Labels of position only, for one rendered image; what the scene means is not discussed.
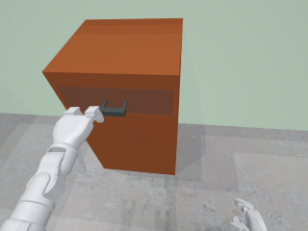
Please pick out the handle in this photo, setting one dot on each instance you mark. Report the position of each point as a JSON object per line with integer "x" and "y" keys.
{"x": 109, "y": 111}

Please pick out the robot left forearm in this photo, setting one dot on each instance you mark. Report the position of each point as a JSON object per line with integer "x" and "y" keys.
{"x": 35, "y": 206}

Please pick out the left robot hand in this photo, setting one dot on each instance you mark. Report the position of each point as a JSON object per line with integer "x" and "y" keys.
{"x": 74, "y": 128}

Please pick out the cabinet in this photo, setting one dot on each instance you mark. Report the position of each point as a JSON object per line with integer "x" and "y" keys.
{"x": 129, "y": 53}

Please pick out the drawer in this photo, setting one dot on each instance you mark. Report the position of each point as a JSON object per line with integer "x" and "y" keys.
{"x": 140, "y": 101}

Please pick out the right robot hand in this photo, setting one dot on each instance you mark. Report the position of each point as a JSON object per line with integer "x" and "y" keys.
{"x": 253, "y": 221}

